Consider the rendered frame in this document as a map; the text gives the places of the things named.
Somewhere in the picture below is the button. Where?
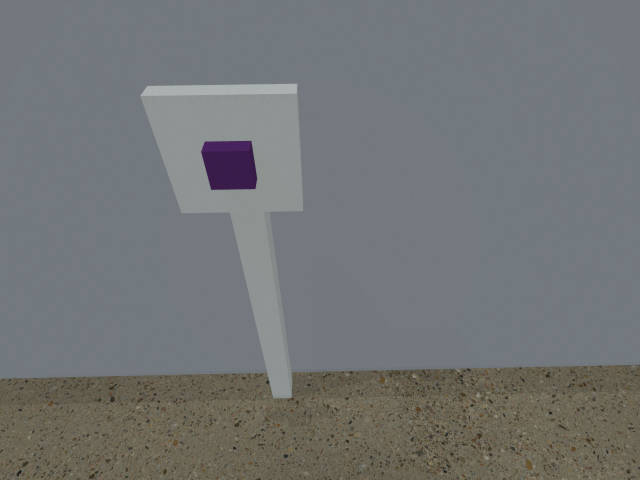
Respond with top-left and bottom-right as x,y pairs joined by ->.
201,141 -> 257,190

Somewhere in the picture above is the panel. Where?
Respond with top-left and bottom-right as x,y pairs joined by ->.
140,84 -> 303,398

